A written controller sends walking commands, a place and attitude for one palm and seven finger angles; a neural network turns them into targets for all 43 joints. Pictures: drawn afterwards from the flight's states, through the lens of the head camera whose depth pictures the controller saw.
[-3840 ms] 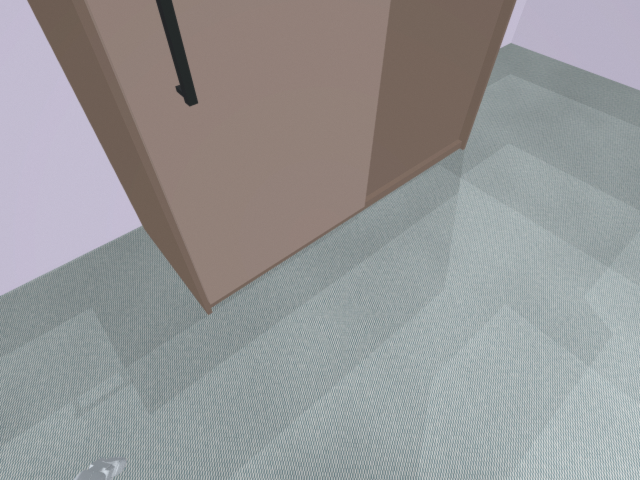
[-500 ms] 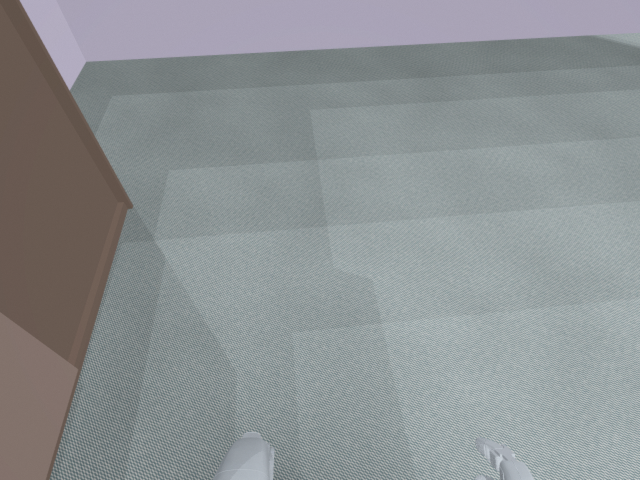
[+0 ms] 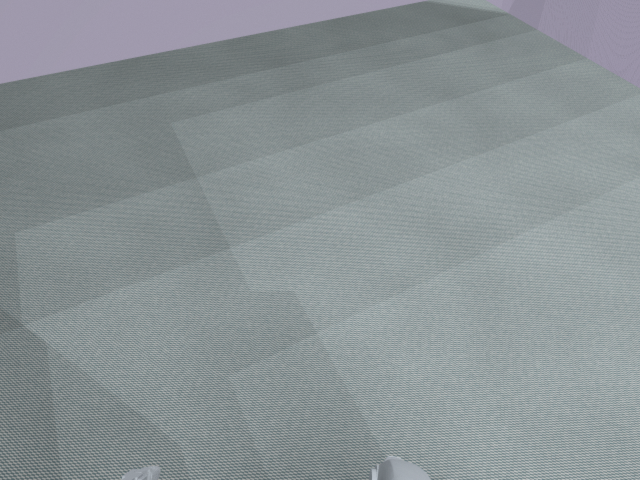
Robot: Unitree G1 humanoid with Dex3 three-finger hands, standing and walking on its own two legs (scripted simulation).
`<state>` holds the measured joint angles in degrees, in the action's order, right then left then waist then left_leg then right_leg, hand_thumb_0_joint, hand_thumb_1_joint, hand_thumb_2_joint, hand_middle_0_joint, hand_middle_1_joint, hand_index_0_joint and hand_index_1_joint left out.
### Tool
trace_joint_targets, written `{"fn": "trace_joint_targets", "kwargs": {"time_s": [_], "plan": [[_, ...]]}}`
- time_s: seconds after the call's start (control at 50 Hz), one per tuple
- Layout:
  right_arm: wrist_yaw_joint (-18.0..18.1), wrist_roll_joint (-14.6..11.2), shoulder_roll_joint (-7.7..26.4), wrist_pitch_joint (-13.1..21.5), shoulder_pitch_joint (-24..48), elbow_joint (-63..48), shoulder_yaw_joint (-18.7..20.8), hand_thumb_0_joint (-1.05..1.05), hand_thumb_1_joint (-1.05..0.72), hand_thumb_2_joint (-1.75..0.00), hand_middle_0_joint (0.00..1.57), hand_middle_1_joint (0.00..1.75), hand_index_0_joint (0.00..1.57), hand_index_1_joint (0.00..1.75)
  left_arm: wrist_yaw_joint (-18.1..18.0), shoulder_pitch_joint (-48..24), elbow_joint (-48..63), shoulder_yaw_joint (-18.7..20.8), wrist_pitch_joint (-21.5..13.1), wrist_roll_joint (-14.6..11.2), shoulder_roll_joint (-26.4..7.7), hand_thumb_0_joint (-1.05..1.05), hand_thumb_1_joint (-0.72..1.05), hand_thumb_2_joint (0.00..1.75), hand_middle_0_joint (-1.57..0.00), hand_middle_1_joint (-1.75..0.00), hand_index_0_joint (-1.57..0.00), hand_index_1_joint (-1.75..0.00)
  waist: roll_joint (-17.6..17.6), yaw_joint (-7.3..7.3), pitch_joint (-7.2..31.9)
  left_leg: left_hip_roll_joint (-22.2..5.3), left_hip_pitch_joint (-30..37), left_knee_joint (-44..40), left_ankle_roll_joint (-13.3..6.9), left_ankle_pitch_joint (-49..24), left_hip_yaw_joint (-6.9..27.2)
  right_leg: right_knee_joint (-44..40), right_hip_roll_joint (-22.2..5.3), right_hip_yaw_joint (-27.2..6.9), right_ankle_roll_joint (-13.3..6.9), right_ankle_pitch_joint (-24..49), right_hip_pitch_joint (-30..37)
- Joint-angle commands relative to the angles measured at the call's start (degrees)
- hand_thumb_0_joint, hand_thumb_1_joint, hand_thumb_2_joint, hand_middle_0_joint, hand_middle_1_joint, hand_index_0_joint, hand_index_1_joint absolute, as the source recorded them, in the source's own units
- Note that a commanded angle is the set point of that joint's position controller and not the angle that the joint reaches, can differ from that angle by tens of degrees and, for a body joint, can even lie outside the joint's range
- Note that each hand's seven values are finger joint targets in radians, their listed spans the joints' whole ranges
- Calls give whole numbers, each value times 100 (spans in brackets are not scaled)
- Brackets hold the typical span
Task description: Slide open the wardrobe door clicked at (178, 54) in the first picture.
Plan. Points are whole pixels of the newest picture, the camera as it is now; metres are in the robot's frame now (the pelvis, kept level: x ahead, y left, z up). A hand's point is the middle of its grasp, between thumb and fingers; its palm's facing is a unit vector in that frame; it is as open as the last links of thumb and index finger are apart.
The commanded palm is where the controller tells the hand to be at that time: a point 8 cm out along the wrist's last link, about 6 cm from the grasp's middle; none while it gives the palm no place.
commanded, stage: walk to a spot facing it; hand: left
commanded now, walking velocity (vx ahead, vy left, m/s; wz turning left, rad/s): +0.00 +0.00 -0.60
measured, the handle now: out of the picture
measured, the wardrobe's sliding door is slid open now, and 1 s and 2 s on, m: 0.00 0.00 0.00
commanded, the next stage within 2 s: turn to face it in 1.78 s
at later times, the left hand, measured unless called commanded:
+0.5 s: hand (208, 429) +0.21 +0.18 -0.18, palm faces -0.29 -0.94 -0.18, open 7.4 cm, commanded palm none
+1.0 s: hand (255, 422) +0.22 +0.11 -0.17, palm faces -0.58 -0.78 -0.25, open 7.4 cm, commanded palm none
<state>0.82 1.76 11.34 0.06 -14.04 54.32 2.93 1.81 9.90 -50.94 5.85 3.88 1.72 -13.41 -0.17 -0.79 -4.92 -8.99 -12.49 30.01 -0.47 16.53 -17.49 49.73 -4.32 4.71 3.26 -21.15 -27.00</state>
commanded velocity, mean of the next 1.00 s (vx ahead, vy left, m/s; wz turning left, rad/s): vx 0.00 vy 0.00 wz -0.60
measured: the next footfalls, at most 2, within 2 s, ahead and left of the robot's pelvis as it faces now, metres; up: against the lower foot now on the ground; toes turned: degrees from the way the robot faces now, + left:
right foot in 0.10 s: +0.07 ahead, -0.14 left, +0.00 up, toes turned -10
left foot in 0.44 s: +0.12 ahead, +0.11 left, +0.00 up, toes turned -11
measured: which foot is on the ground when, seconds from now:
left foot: down 0.00-0.10, up 0.12-0.42, down 0.44-0.94, up 0.96-1.00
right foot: up 0.00-0.08, down 0.10-0.46, up 0.48-0.94, down 0.96-1.00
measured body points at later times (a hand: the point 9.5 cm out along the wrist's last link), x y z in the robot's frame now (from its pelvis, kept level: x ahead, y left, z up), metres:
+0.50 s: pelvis +0.04 +0.03 -0.01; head +0.08 +0.05 +0.43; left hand +0.22 +0.23 -0.16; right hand +0.04 -0.24 -0.13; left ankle +0.09 +0.11 -0.74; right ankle +0.02 -0.12 -0.72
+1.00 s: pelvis +0.01 +0.01 -0.02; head +0.03 -0.03 +0.43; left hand +0.25 +0.15 -0.15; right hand -0.13 -0.20 -0.17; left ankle +0.08 +0.12 -0.72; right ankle -0.05 -0.07 -0.74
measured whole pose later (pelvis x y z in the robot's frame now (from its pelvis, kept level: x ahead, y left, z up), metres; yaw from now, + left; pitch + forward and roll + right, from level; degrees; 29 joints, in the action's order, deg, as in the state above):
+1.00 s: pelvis +0.01 +0.01 -0.02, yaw -37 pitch +0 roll +0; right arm 0.7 1.3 13.3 -2.6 -15.4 55.0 4.5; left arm 0.7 8.7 -51.2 4.0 2.1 1.5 -10.9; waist 3.2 -1.8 -4.9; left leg -12.1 -20.8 48.5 3.2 27.1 -14.2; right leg 35.9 -0.5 5.5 -1.6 -19.1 -17.0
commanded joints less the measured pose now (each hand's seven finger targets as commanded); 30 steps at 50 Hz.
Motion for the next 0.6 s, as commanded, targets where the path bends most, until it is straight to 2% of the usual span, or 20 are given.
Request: {"fn": "trace_joint_targets", "kwargs": {"time_s": [0.0, 0.02, 0.04, 0.06, 0.08, 0.1, 0.12, 0.16, 0.2, 0.26, 0.32, 0.38, 0.4, 0.42, 0.44, 0.46, 0.48, 0.5, 0.54, 0.58], "plan": [[14, 4, 1121, 83, -148, -302, 362, 0, -90, -90, 20, 30, 20, 30, -6, -122, 525, -22, -214, -20, -109, 0, 90, 90, -20, -30, -20, -30, 1166, -90, 715, -1395, 612, -405, -451, -2514, 637, -1022, 203, 217, -151, 52, 518], [2, -7, 1104, 67, -191, -295, 364, 0, -90, -90, 20, 30, 20, 30, -25, 40, 482, -14, -250, -14, -183, 0, 90, 90, -20, -30, -20, -30, 968, 21, 803, -1323, 470, -3, -277, -2502, 505, -1538, 304, 286, -222, 473, 1008], [-31, -42, 1045, 53, -276, -312, 348, 0, -90, -90, 20, 30, 20, 30, -60, 395, 379, 16, -315, 0, -412, 0, 90, 90, -20, -30, -20, -30, 501, 238, 1013, -1141, 43, 881, 5, -2360, 279, -2285, 215, 153, -341, 1223, 1907], [-76, -86, 692, 23, -365, -483, 246, 0, -90, -90, 20, 30, 20, 30, -141, 848, 269, 131, -407, 39, -1111, 0, 90, 90, -20, -30, -20, -30, -1195, 461, 1342, -533, -1505, 2288, 385, -218, 42, -2618, -1076, -1530, -836, 2990, 3307], [-28, -80, 536, -22, -110, -731, 159, 0, -90, -90, 20, 30, 20, 30, -209, 1184, 154, 207, -409, -74, -1565, 0, 90, 90, -20, -30, -20, -30, -1625, 580, 1464, 111, -2444, 3544, 588, 2145, 679, -2515, -2053, -2610, -1475, 5454, 3435], [62, -107, 612, -51, 67, -769, 155, 0, -90, -90, 20, 30, 20, 30, -267, 1141, 161, 225, -371, -109, -1523, 0, 90, 90, -20, -30, -20, -30, -1149, 584, 1463, 15, -2481, 3861, 537, 2052, 1396, -2446, -1928, -2338, -1646, 5308, 3158], [81, -104, 633, -69, 172, -766, 151, 0, -90, -90, 20, 30, 20, 30, -289, 791, 228, 220, -351, -103, -1449, 0, 90, 90, -20, -30, -20, -30, -1460, 474, 1321, -16, -2583, 4026, 546, 1782, 1545, -2556, -1665, -2395, -1599, 4511, 2902], [61, -62, 734, -132, 93, -591, 172, 0, -90, -90, 20, 30, 20, 30, -308, -34, 452, 82, -298, -88, -1027, 0, 90, 90, -20, -30, -20, -30, -871, 123, 905, -74, -2160, 3740, 614, 937, 1573, -2659, -1101, -1639, -1349, 3635, 2082], [60, -44, 682, -179, -120, -486, 155, 0, -90, -90, 20, 30, 20, 30, -294, -248, 521, 57, -310, -68, -1000, 0, 90, 90, -20, -30, -20, -30, -818, -1, 835, 63, -1787, 3333, 660, 735, 1441, -2695, -894, -1467, -1285, 3505, 1654], [51, -68, 630, -171, -98, -554, 138, 0, -90, -90, 20, 30, 20, 30, -265, -261, 523, 69, -278, -31, -1099, 0, 90, 90, -20, -30, -20, -30, -765, 10, 707, 276, -1409, 2560, 651, 704, 1345, -2771, -786, -1707, -1329, 2854, 1278], [54, -99, 626, -125, -42, -675, 134, 0, -90, -90, 20, 30, 20, 30, -231, -294, 571, 96, -231, -23, -1162, 0, 90, 90, -20, -30, -20, -30, -970, 47, 724, 477, -1035, 1770, 583, 733, 1286, -2737, -721, -2042, -1315, 2416, 1137], [94, -125, 628, -52, -421, -627, 136, 0, -90, -90, 20, 30, 20, 30, -218, -448, 633, 105, -178, -56, -1103, 0, 90, 90, -20, -30, -20, -30, -971, -151, 850, 642, -257, 461, 513, 128, 1188, -2358, -504, -2205, -1042, 2364, 927], [115, -132, 714, 4, -712, -558, 148, 0, -90, -90, 20, 30, 20, 30, -217, -547, 671, 84, -153, -90, -957, 0, 90, 90, -20, -30, -20, -30, -723, -315, 936, 501, 310, -401, 454, -281, 1330, -1962, -274, -2067, -810, 2067, 668], [129, -74, 1159, 68, -755, -587, 216, 0, -90, -90, 20, 30, 20, 30, -183, -391, 798, 27, -111, -140, -589, 0, 90, 90, -20, -30, -20, -30, 643, -265, 989, -567, 815, -1215, 80, -366, 2582, -1007, 442, -1527, -436, 775, -118], [95, -47, 1595, 34, -579, -757, 282, 0, -90, -90, 20, 30, 20, 30, -135, -237, 884, -22, -109, -114, -401, 0, 90, 90, -20, -30, -20, -30, 1890, -149, 748, -1797, 593, -1634, -418, -611, 3605, 390, 806, -690, -126, -1174, -688], [137, -24, 1416, 64, -317, -739, 254, 0, -90, -90, 20, 30, 20, 30, -143, -165, 731, 54, -58, -10, -571, 0, 90, 90, -20, -30, -20, -30, 1938, -169, 653, -1925, 170, -1731, -513, -370, 3714, 1378, 558, -1015, -48, -1100, -702], [151, -15, 1157, 91, -63, -809, 180, 0, -90, -90, 20, 30, 20, 30, -85, -250, 647, 133, -78, 14, -692, 0, 90, 90, -20, -30, -20, -30, 1251, -57, 339, -1546, -268, -1722, -491, -286, 3252, 1829, 458, -1011, -50, -702, -603], [152, -6, 1037, 118, 189, -874, 130, 0, -90, -90, 20, 30, 20, 30, -30, -122, 578, 152, -88, 8, -622, 0, 90, 90, -20, -30, -20, -30, 895, 100, 289, -1234, -190, -1596, -443, -610, 2666, 2097, 394, -867, -28, -325, -617], [170, -50, 904, 152, 287, -853, 125, 0, -90, -90, 20, 30, 20, 30, 14, 94, 440, 116, -64, -22, -473, 0, 90, 90, -20, -30, -20, -30, 861, 135, 522, -958, 276, -1384, -379, -1418, 1809, 2156, 294, -677, 78, 29, -668], [167, -52, 858, 148, -39, -708, 164, 0, -90, -90, 20, 30, 20, 30, 10, 27, 447, 84, -40, -45, -358, 0, 90, 90, -20, -30, -20, -30, 911, 5, 646, -981, 705, -1257, -487, -1845, 1598, 1868, 248, -572, 144, -4, -664]]}}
